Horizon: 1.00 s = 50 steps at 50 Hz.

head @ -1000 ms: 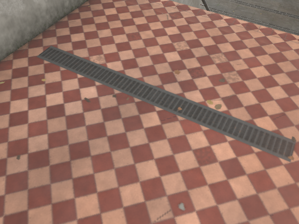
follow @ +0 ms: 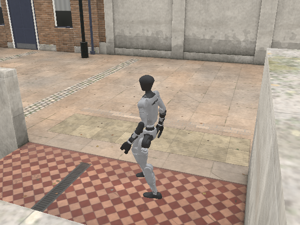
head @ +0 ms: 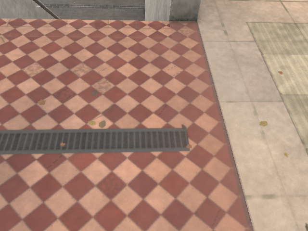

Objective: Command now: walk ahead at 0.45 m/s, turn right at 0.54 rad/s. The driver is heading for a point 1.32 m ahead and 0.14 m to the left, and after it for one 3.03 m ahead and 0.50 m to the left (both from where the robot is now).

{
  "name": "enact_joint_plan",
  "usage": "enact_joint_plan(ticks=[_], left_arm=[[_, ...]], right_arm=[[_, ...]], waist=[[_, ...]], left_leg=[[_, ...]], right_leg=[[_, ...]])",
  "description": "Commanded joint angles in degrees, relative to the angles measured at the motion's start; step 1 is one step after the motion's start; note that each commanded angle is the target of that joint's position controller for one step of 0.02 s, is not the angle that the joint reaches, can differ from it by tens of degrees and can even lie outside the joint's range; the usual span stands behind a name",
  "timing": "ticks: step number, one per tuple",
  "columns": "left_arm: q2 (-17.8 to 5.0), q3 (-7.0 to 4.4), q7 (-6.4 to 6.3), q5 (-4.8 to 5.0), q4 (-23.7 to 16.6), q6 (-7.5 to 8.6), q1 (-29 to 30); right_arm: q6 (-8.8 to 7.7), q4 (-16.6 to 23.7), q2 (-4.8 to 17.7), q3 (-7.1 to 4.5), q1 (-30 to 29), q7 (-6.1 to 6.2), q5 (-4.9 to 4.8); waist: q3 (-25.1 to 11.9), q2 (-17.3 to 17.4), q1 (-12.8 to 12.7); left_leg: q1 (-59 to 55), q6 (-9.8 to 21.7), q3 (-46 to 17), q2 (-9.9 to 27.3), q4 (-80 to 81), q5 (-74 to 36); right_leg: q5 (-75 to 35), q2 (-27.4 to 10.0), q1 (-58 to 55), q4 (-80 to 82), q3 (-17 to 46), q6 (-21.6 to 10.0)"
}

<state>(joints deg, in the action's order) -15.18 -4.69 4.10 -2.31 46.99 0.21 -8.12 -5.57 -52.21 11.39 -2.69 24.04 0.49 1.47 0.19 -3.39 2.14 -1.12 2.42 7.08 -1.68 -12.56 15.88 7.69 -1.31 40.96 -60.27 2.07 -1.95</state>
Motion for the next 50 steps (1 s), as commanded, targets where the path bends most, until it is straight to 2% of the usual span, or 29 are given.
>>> enact_joint_plan(ticks=[1, 4, 6, 8, 9, 10, 11, 12, 13, 14, 16, 17, 19, 22, 26, 31, 34, 36, 37, 38, 39, 40, 41, 42, 43, 44, 46, 48, 50], left_arm=[[0.9, 1.51, 0.91, 0.05, -6.5, 0.87, 9.6], [1.7, 2.47, 0.98, 0.01, -8.2, 1.09, 13.6], [1.0, 2.42, 0.22, -0.19, -7.5, 1.34, 11.9], [-1.3, 1.55, -0.89, -0.33, -4.5, 1.9, 3.2], [-2.9, 0.78, -1.52, -0.77, -1.4, 2.54, -5.8], [-6.7, -0.43, -2.36, -1.82, 1.0, 3.03, -14.5], [-12.0, -1.41, -2.99, -1.95, 1.2, 3.13, -16.9], [-11.2, -1.75, -3.46, 0.48, 1.3, 2.4, -19.0], [-9.3, -1.12, -3.64, 1.16, 2.1, 2.53, -12.7], [-6.0, -0.34, -3.46, 1.26, 1.8, 3.06, -9.0], [-2.4, 0.77, -3.54, 1.55, 2.4, 4.03, -5.9], [-1.6, 1.11, -3.55, 1.61, 2.9, 4.52, -6.3], [-2.2, 1.13, -3.55, 2.11, 4.5, 5.45, -8.8], [-2.7, 1.19, -3.72, 1.81, 6.3, 5.87, -12.2], [-2.1, 1.94, -4.02, 1.45, 7.9, 6.28, -15.7], [-2.2, 2.77, -5.41, 1.23, 10.2, 6.41, -19.6], [-4.5, 2.62, -6.52, 1.01, 10.9, 6.12, -19.3], [-6.5, 2.01, -7.19, 0.61, 10.5, 5.31, -17.9], [-7.4, 1.71, -7.05, 0.68, 9.9, 4.88, -16.7], [-7.3, 1.77, -6.59, 1.1, 8.0, 5.02, -14.2], [-0.4, 2.89, -5.05, 1.67, 5.2, 5.49, -18.8], [-4.5, 2.08, -4.62, 0.95, 3.5, 6.18, -12.7], [-4.6, 2.18, -4.18, 1.42, 1.3, 7.08, -8.4], [-4.9, 2.11, -4.08, 1.52, 1.1, 7.49, -7.8], [-4.3, 2.07, -4.16, 1.04, 1.2, 6.87, -7.9], [-3.5, 2.28, -4.1, 0.14, 1.0, 5.58, -9.0], [-2.0, 2.54, -3.85, -0.63, 0.4, 3.47, -9.2], [-1.8, 2.63, -3.63, -0.66, -1.4, 2.61, -5.9], [-2.2, 2.63, -3.48, -0.51, -3.7, 2.36, 0.0]], right_arm=[[-0.98, 2.1, 5.8, -0.76, 1.4, -0.02, 0.0], [-0.85, -0.1, 7.0, -0.76, 4.5, 0.31, -0.05], [-0.43, -1.7, 8.0, -0.7, 5.7, 0.53, -0.29], [0.25, -3.0, 9.8, -0.8, 6.2, 0.71, -0.44], [0.69, -3.2, 10.2, -0.7, 5.7, 0.75, -0.91], [0.76, -1.8, 8.8, -0.17, 5.1, 0.57, -1.23], [0.74, 0.9, 1.0, 1.51, 10.1, -0.86, -2.6], [0.68, 0.8, 8.5, -0.71, 4.7, -0.47, -1.84], [0.22, 2.9, 8.3, -0.88, -0.8, -0.56, -2.01], [-0.28, 2.8, 7.1, -0.46, -2.0, -0.69, -1.76], [1.34, 1.2, 5.1, -0.3, 0.6, -1.06, 0.2], [2.25, 0.5, 4.0, -0.25, 1.9, -1.44, 0.59], [3.23, 0.7, 3.6, -0.53, 0.9, -2.12, 0.94], [3.88, 2.4, 4.0, -0.78, -5.6, -2.57, 0.46], [3.55, 4.6, 3.6, -0.38, -13.6, -2.76, -0.41], [3.21, 7.4, 2.7, 0.77, -22.1, -3.08, -0.05], [3.01, 7.4, 3.7, 0.44, -20.2, -2.74, 0.06], [2.81, 4.6, 5.8, -0.52, -10.9, -2.19, 0.23], [2.42, 2.2, 7.5, -1.43, -3.4, -1.94, 0.55], [2.33, 0.5, 11.0, -2.88, 4.1, -1.43, 1.41], [2.86, 1.0, 17.2, -4.54, 3.2, -0.93, 1.49], [3.31, 0.8, 15.6, -4.42, 2.6, -1.44, -1.13], [3.46, 1.5, 13.9, -3.97, -2.1, -1.22, -1.32], [3.5, 1.9, 10.4, -3.19, -4.8, -1.28, -1.05], [3.22, 2.2, 8.7, -2.68, -6.6, -1.14, -0.98], [2.83, 2.2, 7.6, -2.22, -7.4, -0.89, -1.17], [1.67, 2.0, 9.0, -2.32, -6.2, -0.87, -1.46], [1.27, 1.8, 10.9, -2.76, -4.4, -0.81, -1.5], [1.48, 1.6, 11.0, -2.79, -1.9, -0.79, -1.62]], waist=[[5.8, 8.6, 0.8], [6.5, 9.2, 1.5], [5.2, 10.0, -0.1], [-0.5, 10.9, -4.4], [-5.3, 10.1, -8.5], [-11.5, 7.6, -11.8], [-19.6, -7.3, -7.8], [-20.5, 0.6, -10.5], [-10.1, 0.6, -7.6], [-4.6, 2.4, -5.7], [-0.6, 2.4, -1.3], [-0.5, 1.9, -0.4], [0.9, 1.4, 0.3], [4.3, 0.2, -0.7], [6.0, 0.2, -2.5], [7.4, 0.9, -4.7], [4.3, -0.7, -2.7], [-0.8, -2.3, 1.5], [-4.5, -2.1, 4.9], [-8.6, 1.2, 9.2], [-12.9, 16.1, 3.4], [-14.0, 8.1, 4.9], [-5.0, 5.9, 2.9], [-0.9, 1.5, 0.6], [1.7, -0.4, -1.6], [1.8, 0.3, -3.3], [1.3, 1.9, -4.3], [1.8, 3.5, -3.8], [2.8, 5.0, -1.9]], left_leg=[[1.2, 4.5, -3.7, 13.1, 3.7, -28.7], [-0.8, 4.8, -2.1, 14.8, 3.7, -33.9], [-3.1, 5.1, -0.6, 15.7, -0.8, -49.0], [-5.0, 4.9, 0.4, 16.3, -13.4, -63.7], [-0.8, 4.1, 2.0, 15.4, -24.1, -60.0], [11.6, 3.5, 2.1, 14.1, -38.4, -40.5], [34.9, 0.7, 1.7, 3.9, -60.7, 14.4], [37.9, 1.3, -7.5, 2.4, -67.1, 12.9], [40.9, 1.9, -8.8, 5.5, -64.9, 5.8], [38.6, 1.9, -8.3, 6.9, -60.8, 2.2], [32.2, 1.0, -8.2, 8.7, -55.2, 0.6], [30.4, 0.5, -7.9, 8.6, -53.7, 0.3], [31.6, -0.2, -6.7, 8.6, -51.7, -1.0], [38.1, -0.6, -6.3, 9.1, -48.2, -7.8], [40.5, 0.1, -6.9, 6.4, -38.6, -16.2], [39.2, 2.5, -1.8, 3.7, -26.6, -18.1], [32.7, 5.3, 1.9, -0.6, -23.2, -11.0], [23.8, 7.7, 2.5, -3.7, -22.1, -5.2], [14.7, 9.5, 0.9, -4.3, -18.1, -5.6], [2.0, 13.0, -8.5, 2.1, -14.8, -3.5], [-16.6, 23.4, -38.4, 19.6, -13.9, -8.4], [-17.0, 25.0, -48.7, 20.3, -6.3, -4.5], [-8.7, 22.4, -40.7, 19.5, -3.4, -4.2], [-1.1, 19.7, -35.9, 17.6, -1.4, -8.6], [4.9, 17.5, -31.4, 14.9, -0.7, -14.1], [9.0, 16.3, -27.9, 12.6, 0.0, -17.8], [12.3, 15.5, -23.9, 9.9, 0.4, -23.7], [13.7, 14.6, -22.0, 8.0, 0.9, -25.6], [12.7, 12.7, -21.9, 6.7, 1.1, -25.9]], right_leg=[[-4.0, 0.0, 3.4, 10.1, -4.0, 0.0], [-2.0, 0.9, -2.6, 20.8, -7.7, -2.3], [1.3, 3.5, -9.5, 25.0, -9.8, -4.9], [4.2, 7.0, -20.9, 28.2, -10.6, -7.9], [0.8, 7.4, -33.5, 33.1, -9.8, -9.4], [5.4, -1.5, -49.5, 32.9, -0.2, -11.6], [3.4, -22.9, -68.1, 35.1, 30.5, -19.7], [1.5, -22.1, -63.6, 40.5, 36.7, -19.7], [-2.1, -18.7, -55.1, 42.4, 25.5, -17.1], [-7.6, -16.2, -46.2, 44.8, 19.4, -15.2], [-12.1, -11.0, -36.3, 47.9, 11.1, -11.7], [-12.8, -10.1, -34.5, 49.1, 9.2, -11.4], [-15.0, -8.9, -33.2, 51.0, 7.0, -11.4], [-14.9, -8.1, -33.6, 53.6, 2.6, -9.5], [-21.7, -7.2, -36.0, 53.6, -3.0, -6.2], [-31.7, -9.2, -43.6, 52.5, -7.5, -4.4], [-54.2, -10.6, -49.1, 43.7, -10.1, -3.3], [-63.8, -11.7, -49.9, 29.6, -11.0, -3.0], [-58.1, -11.4, -46.4, 18.4, -11.5, -3.0], [-40.5, -8.9, -35.2, 1.5, -12.6, -2.9], [18.0, 3.7, -8.4, -21.6, -11.1, -0.1], [20.1, 4.3, 0.3, -26.6, 0.8, -1.0], [13.4, 0.4, 3.3, -22.4, 2.2, -1.3], [10.0, -1.5, 0.6, -17.4, 1.3, -1.0], [9.4, -2.8, -2.6, -13.6, 1.1, -0.3], [9.4, -3.5, -6.1, -10.6, 1.0, 0.9], [9.3, -3.7, -8.6, -6.0, -0.2, 2.6], [5.8, -3.8, -7.4, -0.7, -1.7, 4.0], [0.7, -3.8, -4.8, 5.6, -2.4, 4.9]])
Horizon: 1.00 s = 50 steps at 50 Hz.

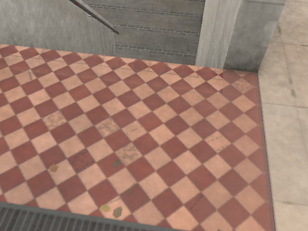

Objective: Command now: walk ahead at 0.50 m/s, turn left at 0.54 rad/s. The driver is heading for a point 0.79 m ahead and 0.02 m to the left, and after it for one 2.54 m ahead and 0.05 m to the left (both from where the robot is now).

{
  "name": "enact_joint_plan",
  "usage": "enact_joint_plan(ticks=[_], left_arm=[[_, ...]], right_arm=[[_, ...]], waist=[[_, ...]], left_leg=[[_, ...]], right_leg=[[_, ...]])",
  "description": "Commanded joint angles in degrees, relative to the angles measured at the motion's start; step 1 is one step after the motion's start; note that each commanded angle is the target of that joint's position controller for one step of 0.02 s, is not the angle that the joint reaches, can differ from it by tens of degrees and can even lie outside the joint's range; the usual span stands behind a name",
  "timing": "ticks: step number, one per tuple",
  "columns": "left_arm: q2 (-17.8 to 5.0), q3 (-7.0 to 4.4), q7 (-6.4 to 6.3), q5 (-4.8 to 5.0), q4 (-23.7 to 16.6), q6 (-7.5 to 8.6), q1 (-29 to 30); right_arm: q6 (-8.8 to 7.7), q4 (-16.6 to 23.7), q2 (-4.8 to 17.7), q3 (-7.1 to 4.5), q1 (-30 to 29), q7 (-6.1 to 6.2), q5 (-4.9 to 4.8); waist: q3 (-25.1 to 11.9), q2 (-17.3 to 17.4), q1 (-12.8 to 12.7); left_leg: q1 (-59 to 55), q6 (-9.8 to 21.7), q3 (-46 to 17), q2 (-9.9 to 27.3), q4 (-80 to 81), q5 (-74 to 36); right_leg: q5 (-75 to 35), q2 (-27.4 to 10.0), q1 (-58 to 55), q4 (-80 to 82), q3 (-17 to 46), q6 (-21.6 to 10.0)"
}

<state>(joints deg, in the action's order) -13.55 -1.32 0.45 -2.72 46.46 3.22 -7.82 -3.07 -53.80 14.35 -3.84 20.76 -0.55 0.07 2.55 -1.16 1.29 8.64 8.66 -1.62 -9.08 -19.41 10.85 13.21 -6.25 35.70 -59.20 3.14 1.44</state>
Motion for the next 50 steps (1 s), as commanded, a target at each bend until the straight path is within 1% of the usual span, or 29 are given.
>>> enact_joint_plan(ticks=[1, 3, 6, 9, 11, 12, 13, 14, 15, 16, 17, 18, 20, 23, 25, 30, 34, 36, 37, 38, 39, 40, 41, 42, 43, 44, 45, 47, 50], left_arm=[[-3.9, -0.69, 0.27, 0.04, -4.2, -0.71, 2.2], [-3.9, -0.49, 0.5, 0.33, -5.7, -0.71, 6.2], [-4.2, -0.07, 0.75, 0.67, -7.9, -0.41, 11.6], [-5.0, 0.18, 0.83, 1.08, -9.9, 0.36, 14.5], [-6.6, -0.21, 0.61, 1.35, -9.4, 0.96, 10.2], [-7.9, -0.76, 0.23, 1.41, -7.7, 1.29, 4.7], [-9.2, -1.45, -0.36, 1.24, -5.3, 1.9, -2.9], [-11.9, -2.29, -1.24, 0.17, -4.3, 2.56, -11.1], [-17.3, -3.7, -1.74, -1.32, -4.4, 2.19, -15.8], [-15.7, -3.95, -1.14, 0.0, -3.7, 1.19, -13.9], [-10.4, -2.97, -0.76, 0.73, -4.3, 0.95, -9.5], [-6.8, -2.14, -0.38, 0.94, -4.5, 1.08, -6.3], [-5.4, -1.58, -0.41, 0.94, -2.8, 1.69, -6.3], [-6.2, -1.81, 0.2, 1.74, -0.3, 3.28, -9.8], [-6.9, -2.04, 0.34, 2.01, 0.7, 3.6, -11.1], [-7.1, -2.1, 0.54, 2.27, 3.1, 3.02, -14.9], [-8.9, -2.46, 0.45, 2.02, 5.0, 2.51, -18.4], [-9.4, -2.58, 0.2, 1.85, 5.7, 2.02, -18.7], [-9.7, -2.6, 0.04, 1.94, 6.0, 1.77, -18.5], [-9.3, -2.44, -0.04, 2.18, 6.4, 1.47, -18.6], [-7.9, -1.9, -0.14, 2.3, 5.9, 1.5, -18.4], [-3.1, -0.53, 0.07, 3.45, 2.7, 1.69, -19.4], [-5.8, -1.57, -0.22, 2.56, 3.0, 1.39, -20.8], [-8.0, -2.34, -0.33, 1.57, 3.0, 0.93, -17.5], [-6.3, -1.94, 0.14, 1.82, 2.8, 1.02, -15.2], [-5.0, -1.79, 0.36, 2.18, 3.2, 0.7, -14.6], [-4.7, -1.86, 0.62, 1.54, 3.6, -0.04, -14.9], [-3.7, -1.87, 1.32, 1.01, 4.5, -1.18, -15.7], [-3.3, -2.16, 1.84, 1.12, 3.1, -1.8, -11.1]], right_arm=[[-0.85, 3.2, 7.9, -1.63, 2.7, 0.24, -0.24], [-0.56, 3.2, 8.1, -1.72, 5.2, 0.34, -0.21], [-0.27, 3.4, 8.5, -1.8, 7.9, 0.73, 0.25], [-0.17, 4.1, 9.3, -2.0, 8.3, 1.17, 0.96], [-0.29, 5.5, 10.4, -2.3, 4.9, 1.57, 1.06], [-0.56, 6.1, 11.1, -2.38, 3.0, 1.44, 1.09], [-0.98, 6.0, 11.0, -2.29, 2.2, 0.97, 0.7], [-1.55, 6.7, 8.7, -1.57, 2.8, 0.4, 0.11], [-1.64, 8.0, 2.8, -0.27, 9.2, 0.37, -1.87], [-1.17, 7.4, 6.2, -0.49, 11.2, 0.62, -0.15], [-0.6, 6.3, 7.2, -0.66, 8.1, 0.59, 1.03], [-0.58, 7.1, 6.6, -0.34, 3.5, 0.08, 1.54], [0.06, 8.3, 5.6, -0.15, 0.7, -0.79, 2.24], [0.92, 8.4, 4.6, 0.26, 0.5, -1.43, 2.55], [0.98, 9.9, 4.2, 0.66, -3.6, -1.73, 2.65], [0.48, 13.8, 1.9, 2.58, -16.0, -2.42, 2.08], [0.17, 15.3, 3.0, 2.69, -20.4, -1.92, 1.61], [-0.12, 15.4, 3.6, 2.45, -19.9, -1.49, 1.77], [-0.38, 14.5, 4.0, 2.17, -17.1, -1.19, 2.04], [-0.89, 12.2, 4.7, 1.6, -10.8, -0.74, 2.55], [-1.5, 9.3, 7.4, 0.54, -1.5, -0.1, 3.45], [-1.71, 8.7, 13.3, -0.92, 6.3, 0.62, 4.48], [-0.74, 7.8, 14.5, -1.62, 6.9, 0.48, 2.03], [-0.39, 8.2, 11.1, -0.85, 2.2, 0.25, 0.94], [-0.73, 8.9, 7.6, 0.01, -1.9, 0.0, 0.93], [-1.11, 9.0, 5.4, 0.59, -4.6, -0.09, 1.14], [-1.56, 8.6, 4.2, 0.95, -5.3, 0.1, 1.04], [-2.62, 7.5, 4.2, 0.91, -4.2, 0.35, 1.18], [-3.44, 5.7, 4.9, 0.55, -1.7, 0.53, 0.85]], waist=[[0.4, 3.5, 0.1], [-0.3, 4.5, 2.0], [-0.4, 5.2, 4.1], [-0.3, 6.0, 4.5], [-1.1, 6.6, 1.4], [-3.2, 6.7, -0.9], [-7.0, 4.4, -4.5], [-13.5, 0.9, -7.7], [-21.7, -11.3, -5.8], [-21.1, -12.5, -3.8], [-11.1, -4.4, -2.5], [-5.6, 0.1, -2.6], [-1.9, -3.3, -1.0], [-2.8, -4.3, 0.0], [-1.8, -3.9, -0.2], [0.4, -3.9, -2.8], [0.6, -4.0, -4.1], [0.5, -4.1, -3.4], [-0.6, -3.8, -1.9], [-3.6, -1.7, 1.0], [-9.6, 0.8, 4.5], [-17.2, 11.2, 6.2], [-18.3, 15.4, 5.1], [-10.1, 8.6, 3.0], [-5.2, 5.8, 1.7], [-2.7, 5.1, 0.0], [-1.1, 6.2, -1.3], [-1.1, 6.1, -2.3], [0.4, 4.7, -2.3]], left_leg=[[1.6, 5.4, -13.4, 13.7, 7.5, -21.3], [-1.7, 3.9, -14.1, 13.4, 6.1, -22.4], [-6.8, 3.8, -16.1, 13.9, 4.0, -24.7], [-10.0, 3.7, -18.8, 15.5, 1.0, -27.6], [-7.8, 1.8, -19.9, 15.8, -1.8, -29.9], [-6.3, 0.6, -19.3, 15.3, -5.5, -35.3], [-5.0, -0.6, -16.9, 12.8, -14.3, -37.8], [1.2, -1.8, -14.3, 9.8, -26.9, -27.7], [17.3, -4.2, -7.3, 1.8, -45.1, 5.2], [24.6, -3.9, -5.9, 2.2, -51.6, 19.4], [26.7, -3.8, -6.4, 5.7, -53.6, 14.1], [26.1, -4.1, -5.8, 7.3, -51.0, 10.1], [23.8, -4.7, -5.0, 9.5, -46.2, 8.4], [23.3, -5.5, -3.9, 9.5, -43.6, 6.8], [26.6, -6.2, -2.6, 10.9, -40.1, 3.5], [24.3, -7.5, 3.1, 12.8, -23.3, -6.2], [20.4, -6.4, 4.9, 11.5, -16.0, -5.0], [17.7, -5.0, 5.4, 10.4, -13.2, -1.7], [13.4, -4.2, 5.9, 9.1, -10.7, -0.7], [4.8, -3.0, 6.3, 7.7, -6.6, -1.5], [-8.4, -0.9, 1.7, 11.7, -6.2, -0.4], [-23.9, 4.0, -20.3, 28.3, -2.9, 7.0], [-24.5, 7.8, -36.1, 33.7, 3.5, 5.9], [-18.6, 7.0, -28.8, 30.9, 3.5, 6.5], [-11.5, 5.8, -21.7, 28.5, 5.3, 3.9], [-6.1, 3.4, -16.0, 25.7, 7.8, 2.1], [-2.4, 1.9, -12.1, 23.9, 9.5, -0.6], [-0.4, 1.3, -7.2, 22.6, 11.3, -6.8], [-2.1, 1.1, -1.7, 22.4, 13.1, -11.4]], right_leg=[[-7.2, 1.5, 1.5, 7.5, -3.6, 1.7], [-10.9, 2.3, 2.6, 12.3, -3.5, 1.8], [-12.0, 3.9, 3.8, 18.0, -3.3, 1.4], [-10.3, 5.4, 1.8, 23.5, -2.6, 0.2], [-7.6, 6.5, -7.1, 28.4, -1.8, -1.4], [-5.7, 8.0, -14.9, 29.9, -2.6, -2.5], [-7.5, 8.2, -24.9, 33.4, -3.2, -4.0], [-2.0, 0.2, -37.7, 34.3, 4.1, -6.6], [2.9, -16.1, -53.6, 36.2, 28.7, -13.2], [8.8, -18.3, -50.6, 42.2, 42.6, -16.2], [14.4, -15.9, -41.6, 43.6, 35.3, -15.4], [11.2, -12.7, -34.5, 45.1, 27.1, -14.2], [-0.2, -7.8, -27.7, 47.4, 16.7, -12.0], [-13.0, -6.4, -27.3, 48.3, 10.6, -12.8], [-13.8, -6.4, -27.8, 50.3, 8.1, -13.5], [-16.6, -3.5, -26.9, 52.0, 1.4, -12.2], [-21.0, -5.7, -31.0, 49.1, 1.5, -11.3], [-25.0, -7.0, -33.6, 46.0, 1.8, -10.8], [-30.2, -6.7, -34.1, 42.1, 1.1, -10.2], [-35.3, -4.6, -33.2, 33.6, -1.3, -9.1], [-30.0, -2.0, -26.9, 22.1, -3.4, -7.8], [-6.8, 4.2, -10.4, 2.6, -7.9, -5.2], [16.6, 9.0, -0.3, -7.9, -4.8, -5.2], [13.5, 5.1, 3.4, -10.9, -1.4, -5.8], [9.4, 3.5, 2.8, -9.3, -0.7, -5.9], [6.7, 2.0, 0.1, -6.1, -0.7, -5.8], [5.5, 1.4, -2.2, -4.0, -0.5, -5.2], [2.3, 1.9, -4.1, -4.2, -0.6, -4.6], [-3.4, 1.5, 1.2, -2.5, -0.1, -3.9]])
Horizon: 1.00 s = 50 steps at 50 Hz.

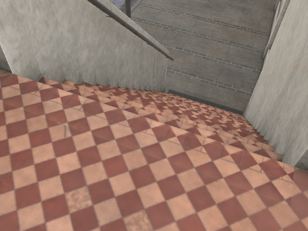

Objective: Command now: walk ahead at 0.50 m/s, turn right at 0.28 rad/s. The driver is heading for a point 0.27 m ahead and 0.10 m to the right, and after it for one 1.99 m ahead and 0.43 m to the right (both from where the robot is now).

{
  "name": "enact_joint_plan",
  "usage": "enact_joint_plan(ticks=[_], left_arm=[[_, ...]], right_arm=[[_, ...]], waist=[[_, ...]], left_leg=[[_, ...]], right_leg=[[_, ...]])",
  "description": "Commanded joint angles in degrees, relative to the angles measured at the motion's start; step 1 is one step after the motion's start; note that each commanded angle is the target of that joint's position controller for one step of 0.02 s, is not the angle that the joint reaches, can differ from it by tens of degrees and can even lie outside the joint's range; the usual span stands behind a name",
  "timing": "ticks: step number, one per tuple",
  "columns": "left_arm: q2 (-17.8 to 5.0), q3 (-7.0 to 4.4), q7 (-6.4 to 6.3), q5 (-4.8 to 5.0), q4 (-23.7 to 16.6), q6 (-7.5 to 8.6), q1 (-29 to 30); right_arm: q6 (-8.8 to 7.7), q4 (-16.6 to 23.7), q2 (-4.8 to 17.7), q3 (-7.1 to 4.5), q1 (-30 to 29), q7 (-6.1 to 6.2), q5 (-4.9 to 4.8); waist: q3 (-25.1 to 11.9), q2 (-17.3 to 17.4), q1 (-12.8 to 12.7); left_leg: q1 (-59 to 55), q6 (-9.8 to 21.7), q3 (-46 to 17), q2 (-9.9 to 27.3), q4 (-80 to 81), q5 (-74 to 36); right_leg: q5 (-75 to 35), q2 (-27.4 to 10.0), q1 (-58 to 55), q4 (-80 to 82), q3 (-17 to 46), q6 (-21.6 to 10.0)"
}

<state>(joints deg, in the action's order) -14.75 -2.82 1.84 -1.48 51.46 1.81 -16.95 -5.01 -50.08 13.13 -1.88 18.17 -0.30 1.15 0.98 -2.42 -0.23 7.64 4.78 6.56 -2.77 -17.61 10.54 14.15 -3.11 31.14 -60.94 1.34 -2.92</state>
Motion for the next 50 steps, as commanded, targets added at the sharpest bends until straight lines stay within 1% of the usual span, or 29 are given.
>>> enact_joint_plan(ticks=[1, 5, 7, 9, 12, 13, 14, 15, 16, 17, 18, 19, 20, 21, 23, 26, 29, 32, 36, 38, 40, 42, 43, 44, 45, 46, 47, 48, 50], left_arm=[[-2.0, -0.69, 0.51, -0.12, -2.4, -0.48, 0.0], [-0.8, -0.07, 0.98, -0.18, -5.1, -0.3, 7.7], [0.4, 0.6, 1.27, -0.43, -6.6, -0.04, 11.4], [0.8, 0.97, 1.38, -0.57, -7.7, 0.18, 13.3], [-1.0, 0.29, 1.02, -1.08, -6.8, 0.44, 7.8], [-2.2, -0.25, 0.75, -1.23, -5.7, 0.74, 3.4], [-3.5, -1.01, 0.38, -1.64, -4.0, 1.4, -2.6], [-7.4, -2.3, -0.37, -2.11, -3.0, 2.05, -7.8], [-14.1, -3.92, -1.0, -1.38, -3.8, 1.85, -6.1], [-15.0, -4.61, -1.13, 1.77, -4.6, 0.94, -9.9], [-12.6, -4.27, -1.78, 2.11, -6.1, -0.14, -4.1], [-8.7, -3.2, -2.12, 2.23, -7.0, -0.9, 0.7], [-6.4, -2.5, -2.31, 2.12, -7.0, -1.35, 2.8], [-5.4, -2.23, -2.5, 2.12, -7.3, -1.62, 3.7], [-6.4, -2.44, -2.12, 1.12, -7.3, -1.33, 3.8], [-8.6, -3.21, -1.85, 0.68, -7.9, -1.24, 3.6], [-8.8, -3.4, -2.05, 0.67, -8.3, -2.09, 2.9], [-8.2, -3.25, -2.18, 0.39, -8.2, -2.56, 1.6], [-7.7, -2.96, -2.2, -0.24, -7.8, -2.89, 1.4], [-7.6, -2.76, -2.07, -0.53, -7.7, -3.11, 1.9], [-7.5, -2.5, -2.13, -0.35, -7.3, -3.39, 2.3], [-6.6, -1.91, -2.6, 0.63, -6.8, -3.64, 2.9], [-4.0, -1.11, -2.77, 1.0, -6.9, -3.31, 1.3], [-1.6, -0.39, -2.76, 1.82, -7.3, -2.97, -0.4], [-5.5, -1.4, -2.92, 0.66, -6.8, -3.05, 2.5], [-5.7, -1.59, -2.72, 0.67, -6.2, -3.2, 2.5], [-5.0, -1.52, -2.63, 0.8, -5.4, -3.35, 2.3], [-4.7, -1.46, -2.57, 0.71, -4.7, -3.53, 2.0], [-3.5, -0.89, -2.56, 0.57, -3.3, -3.77, 1.6]], right_arm=[[-1.53, 1.5, 6.0, -1.39, 1.8, 0.36, -0.21], [-1.55, -0.1, 5.4, -1.13, 3.5, 0.6, -0.22], [-1.42, -0.9, 5.7, -1.02, 4.0, 1.1, -0.46], [-1.04, -2.1, 6.3, -1.06, 6.0, 1.63, -0.53], [-0.15, -2.6, 8.4, -1.71, 5.0, 2.64, -0.5], [0.34, -2.4, 9.1, -2.0, 4.3, 2.89, -0.52], [0.83, -1.9, 9.4, -2.16, 3.4, 2.94, -0.82], [0.84, -0.8, 9.4, -2.25, 3.3, 2.68, -1.21], [0.98, 1.4, 2.6, -1.05, 9.6, 2.14, -0.86], [1.82, 2.0, 5.5, -1.41, 9.1, 2.08, -1.05], [2.08, 2.6, 6.1, -1.41, 5.1, 2.01, -0.74], [2.03, 3.6, 6.3, -1.41, 0.9, 1.91, -0.32], [2.45, 4.0, 6.5, -1.61, -0.9, 1.97, 0.38], [3.62, 4.1, 6.3, -1.66, 0.1, 1.96, 0.98], [5.56, 4.0, 4.9, -1.47, 1.6, 1.98, 1.08], [6.44, 5.1, 4.7, -1.53, 0.0, 2.05, 0.82], [7.1, 6.6, 5.7, -1.85, -3.9, 2.23, 0.81], [7.31, 7.3, 5.8, -1.82, -6.4, 2.37, 0.44], [6.97, 7.6, 5.4, -1.48, -7.3, 2.51, -0.2], [6.66, 7.4, 5.4, -1.32, -6.2, 2.67, -0.69], [6.3, 6.8, 5.1, -1.15, -3.7, 2.96, -1.02], [5.48, 5.6, 4.4, -0.83, 0.1, 3.28, -0.75], [4.9, 6.2, 7.3, -1.18, -1.0, 3.56, 0.25], [4.59, 8.2, 10.9, -1.43, -5.8, 3.39, 0.72], [4.32, 7.7, 9.2, -1.05, -6.8, 2.87, 0.73], [3.86, 7.5, 6.7, -0.26, -7.8, 2.54, 0.31], [3.61, 6.9, 5.9, 0.04, -8.6, 2.46, 0.03], [3.58, 6.7, 6.2, 0.06, -8.8, 2.59, 0.01], [3.58, 5.4, 6.5, 0.11, -7.0, 2.66, -0.22]], waist=[[2.5, 5.7, -0.5], [4.1, 5.8, 0.6], [5.3, 5.6, 1.1], [4.7, 6.1, 2.0], [0.8, 8.4, -0.3], [-1.6, 8.5, -1.9], [-5.1, 7.1, -4.6], [-9.3, 2.5, -7.2], [-15.6, -9.3, -1.0], [-25.8, -5.1, -4.7], [-18.8, -0.5, -3.5], [-10.2, 1.5, -2.3], [-5.3, 3.1, -0.5], [-4.0, 2.6, 0.8], [-5.1, 2.0, 1.9], [-6.4, 0.4, 1.7], [-5.8, -1.9, 0.1], [-4.8, -3.1, -1.4], [-3.7, -4.1, -2.3], [-3.6, -4.3, -2.1], [-3.5, -4.2, -1.2], [-3.0, -2.3, 1.1], [-2.9, 4.1, -0.4], [-2.6, 13.1, -2.7], [-0.8, 11.7, -1.0], [-0.7, 9.5, -1.9], [-0.2, 9.1, -2.2], [-0.5, 10.1, -2.4], [-1.6, 11.0, -1.6]], left_leg=[[-1.9, 4.9, -8.4, 16.0, 11.5, -12.2], [-3.3, 3.9, -2.1, 14.6, 11.2, -17.2], [-3.3, 3.2, 1.6, 14.3, 8.6, -28.3], [-5.8, 2.3, 3.7, 14.6, 4.7, -37.7], [-9.8, 0.9, 5.1, 15.2, -6.6, -52.8], [-10.0, 0.6, 5.3, 15.2, -13.9, -54.3], [-7.9, -0.2, 5.5, 14.3, -24.5, -48.2], [0.8, -2.4, 6.2, 11.2, -40.3, -29.2], [19.7, -4.7, 4.3, 2.4, -60.1, 28.2], [25.0, -5.5, -6.6, -0.1, -67.9, 26.7], [27.9, -5.5, -8.7, 3.4, -67.1, 20.5], [28.5, -5.7, -8.3, 5.2, -62.4, 16.3], [27.2, -6.2, -8.5, 6.3, -58.1, 14.6], [24.0, -6.7, -8.6, 6.8, -54.5, 13.7], [19.9, -7.1, -7.9, 5.8, -50.9, 12.2], [20.6, -7.4, -8.3, 5.4, -46.2, 9.7], [23.3, -7.9, -9.1, 5.4, -41.8, 8.0], [23.7, -7.8, -9.6, 5.3, -37.2, 7.8], [19.3, -6.4, -8.9, 3.8, -30.4, 11.0], [15.1, -5.3, -8.1, 2.5, -26.0, 13.2], [10.4, -4.0, -7.2, 1.3, -18.6, 13.0], [1.3, -2.3, -7.7, 1.7, -2.3, 4.3], [-1.6, -0.6, -16.0, 9.4, 3.6, 4.7], [-1.6, 4.0, -29.8, 20.9, 7.2, -2.7], [7.3, 8.8, -29.0, 24.1, 5.2, -13.1], [7.7, 9.1, -25.5, 21.2, 4.4, -16.6], [7.1, 7.5, -21.5, 18.1, 3.6, -17.7], [5.0, 5.8, -18.5, 15.3, 2.3, -19.9], [-0.3, 5.0, -15.4, 13.1, -1.4, -30.5]], right_leg=[[-6.2, -1.7, 7.7, 0.5, 1.7, 0.6], [-13.8, -1.2, 8.6, 11.0, -1.0, 1.0], [-15.9, -0.3, 5.4, 18.2, -4.5, 0.6], [-15.6, 1.3, 2.2, 23.0, -7.7, -0.3], [-9.1, 5.4, -4.8, 25.6, -9.7, -3.1], [-7.6, 7.0, -9.1, 27.4, -9.6, -4.3], [-11.5, 8.1, -16.5, 32.6, -8.6, -5.7], [-28.5, 2.3, -27.5, 35.3, -1.6, -8.4], [-72.9, -15.6, -44.8, 24.6, 17.5, -16.0], [-70.3, -20.0, -49.0, 30.5, 28.7, -23.8], [-55.6, -17.7, -41.5, 34.8, 24.5, -22.4], [-45.5, -14.5, -32.2, 38.6, 20.9, -19.7], [-41.3, -11.2, -25.7, 41.0, 18.2, -16.8], [-38.5, -9.0, -20.7, 42.4, 15.7, -15.3], [-36.9, -6.4, -16.4, 43.0, 13.6, -13.5], [-28.4, -4.7, -15.4, 43.8, 14.1, -12.0], [-12.7, -3.9, -16.4, 45.7, 17.2, -10.6], [-2.9, -4.2, -17.9, 47.1, 19.7, -9.9], [-1.3, -4.5, -18.1, 46.5, 21.0, -9.9], [-4.3, -4.8, -17.6, 45.3, 21.6, -10.0], [-8.9, -5.1, -17.5, 43.5, 22.7, -9.3], [-8.5, -3.0, -14.2, 40.4, 21.9, -5.9], [-1.9, 0.4, -11.1, 35.9, 18.7, -2.6], [7.5, 8.8, -6.1, 29.1, 9.0, 0.3], [14.1, 9.0, -11.5, 22.2, 5.2, 1.0], [12.7, 7.8, -13.7, 18.9, 5.4, 1.5], [10.7, 7.5, -14.0, 18.1, 5.1, 2.0], [9.3, 7.3, -13.9, 17.9, 4.4, 2.5], [9.4, 6.8, -13.8, 21.6, 2.4, 3.7]])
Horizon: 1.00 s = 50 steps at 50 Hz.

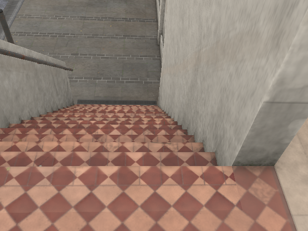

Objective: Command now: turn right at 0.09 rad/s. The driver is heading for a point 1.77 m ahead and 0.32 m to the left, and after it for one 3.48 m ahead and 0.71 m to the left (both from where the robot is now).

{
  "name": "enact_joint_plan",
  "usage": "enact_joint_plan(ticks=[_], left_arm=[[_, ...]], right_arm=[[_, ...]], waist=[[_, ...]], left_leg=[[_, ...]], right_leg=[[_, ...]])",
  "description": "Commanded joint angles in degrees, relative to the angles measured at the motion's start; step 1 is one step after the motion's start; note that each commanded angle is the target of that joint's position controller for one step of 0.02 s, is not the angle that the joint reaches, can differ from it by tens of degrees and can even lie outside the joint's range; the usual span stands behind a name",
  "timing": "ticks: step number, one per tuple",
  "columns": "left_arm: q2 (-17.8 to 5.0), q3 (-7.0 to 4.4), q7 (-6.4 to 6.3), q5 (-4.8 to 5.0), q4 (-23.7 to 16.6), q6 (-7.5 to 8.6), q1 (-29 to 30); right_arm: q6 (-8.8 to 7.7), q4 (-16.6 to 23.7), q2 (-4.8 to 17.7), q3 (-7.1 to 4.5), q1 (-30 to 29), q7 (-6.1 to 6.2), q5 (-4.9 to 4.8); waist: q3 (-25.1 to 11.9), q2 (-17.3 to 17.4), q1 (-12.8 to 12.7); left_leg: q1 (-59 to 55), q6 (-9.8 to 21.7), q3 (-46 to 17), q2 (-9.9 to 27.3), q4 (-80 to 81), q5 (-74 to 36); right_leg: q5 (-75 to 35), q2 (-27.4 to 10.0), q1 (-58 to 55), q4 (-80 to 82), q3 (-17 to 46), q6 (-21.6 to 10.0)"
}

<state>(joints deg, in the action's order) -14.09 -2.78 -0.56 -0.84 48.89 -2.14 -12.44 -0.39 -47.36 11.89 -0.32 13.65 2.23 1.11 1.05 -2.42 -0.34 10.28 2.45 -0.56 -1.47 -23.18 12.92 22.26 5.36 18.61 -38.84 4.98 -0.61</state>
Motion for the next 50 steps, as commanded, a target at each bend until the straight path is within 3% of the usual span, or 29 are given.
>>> enact_joint_plan(ticks=[1, 4, 6, 7, 8, 9, 10, 12, 29, 50], left_arm=[[-3.5, -0.59, -0.37, 0.22, -0.4, 0.16, -2.1], [-3.0, -0.03, -1.15, 1.1, 1.1, 0.15, -1.1], [-4.3, -0.04, -1.52, 0.62, 2.6, 0.49, -1.7], [-6.2, -0.23, -1.66, -0.02, 2.9, 0.84, -1.7], [-7.7, -0.58, -1.56, 0.27, 4.1, 0.91, -0.8], [-5.3, -0.13, -1.19, 0.77, 4.9, 1.02, -0.7], [-4.2, 0.27, -1.1, 0.56, 5.7, 1.22, -0.9], [-4.5, 0.49, -1.43, 0.23, 7.2, 1.4, -0.8], [-2.9, 1.96, -1.73, 0.3, 14.5, 2.11, -2.8], [0.2, 2.77, -1.98, 0.34, 17.1, 2.42, -7.0]], right_arm=[[-0.97, 1.8, 7.9, -1.49, -1.0, 0.03, -0.19], [-0.5, -0.2, 8.8, -1.82, 0.7, 0.03, -0.25], [-0.39, -0.8, 8.7, -2.0, 0.1, -0.07, -0.45], [-0.57, -0.7, 8.3, -1.93, 0.5, -0.33, -0.49], [-0.65, -1.4, 7.7, -2.14, 2.4, -0.66, -0.87], [-0.47, -2.7, 7.3, -1.93, 1.1, -0.5, -0.89], [-0.15, -3.1, 7.3, -2.05, -0.3, -0.34, -0.75], [0.24, -3.9, 7.5, -2.21, -1.0, -0.5, -0.48], [0.62, -13.1, 5.5, -1.12, 1.9, -0.57, -0.5], [0.29, -17.2, 2.4, -0.18, 5.5, -0.1, -0.5]], waist=[[-2.4, 10.7, -0.5], [-3.4, 10.6, 0.3], [-3.6, 9.2, -0.2], [-4.4, 7.2, 0.5], [-2.6, 2.4, 2.5], [-1.6, 1.5, 0.7], [0.0, 1.2, 0.1], [0.7, 0.1, 0.3], [2.9, 2.3, 0.6], [3.1, 2.4, 0.6]], left_leg=[[-5.1, 7.3, -8.1, 11.7, 2.8, -36.1], [-7.8, 6.3, -9.0, 11.4, 0.3, -37.8], [-4.2, 3.3, -9.6, 10.3, 0.5, -29.3], [-1.3, 2.0, -9.4, 9.3, 1.1, -22.3], [0.5, 1.3, -7.4, 6.5, 3.3, -17.0], [-1.3, 0.9, -5.9, 5.5, 3.9, -12.4], [-1.9, 0.6, -5.7, 5.3, 3.4, -10.3], [-2.5, 1.0, -5.8, 5.7, 3.2, -10.1], [-0.8, 0.1, -6.1, 5.5, 5.5, -1.8], [0.3, 0.0, -5.9, 5.5, 4.5, -3.1]], right_leg=[[1.1, -2.0, -1.8, 2.2, -2.1, 1.7], [-4.9, -2.8, -5.9, 13.2, -3.4, 1.7], [-16.8, -5.4, -13.2, 20.6, -0.5, 1.2], [-22.5, -8.6, -16.9, 18.9, 2.4, 0.8], [-26.5, -9.6, -16.2, 15.6, 2.6, -0.4], [-22.8, -9.2, -13.1, 16.6, 2.7, -0.9], [-20.4, -9.1, -11.0, 18.1, 3.0, -0.9], [-19.3, -8.9, -10.1, 19.5, 3.2, -1.0], [-11.0, -9.1, -7.3, 22.2, 3.8, -2.0], [-12.6, -8.7, -6.6, 21.0, 3.0, -2.1]])
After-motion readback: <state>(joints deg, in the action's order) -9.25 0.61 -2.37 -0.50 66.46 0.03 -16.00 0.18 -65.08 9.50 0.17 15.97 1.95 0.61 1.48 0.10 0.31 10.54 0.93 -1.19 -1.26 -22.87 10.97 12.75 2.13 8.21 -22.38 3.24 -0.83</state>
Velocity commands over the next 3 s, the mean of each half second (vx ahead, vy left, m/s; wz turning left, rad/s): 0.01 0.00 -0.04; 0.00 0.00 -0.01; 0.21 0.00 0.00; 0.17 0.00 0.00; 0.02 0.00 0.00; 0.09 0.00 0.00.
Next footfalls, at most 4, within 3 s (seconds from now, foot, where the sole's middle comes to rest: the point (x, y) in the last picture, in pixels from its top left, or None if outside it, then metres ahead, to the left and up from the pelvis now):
0.12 right None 0.01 -0.12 -0.78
1.76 left None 0.34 0.03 -0.78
2.10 right None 0.29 -0.15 -0.78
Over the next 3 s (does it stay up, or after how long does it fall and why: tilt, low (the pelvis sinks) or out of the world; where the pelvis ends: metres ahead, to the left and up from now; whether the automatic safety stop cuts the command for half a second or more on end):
stays up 0.33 -0.05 -0.01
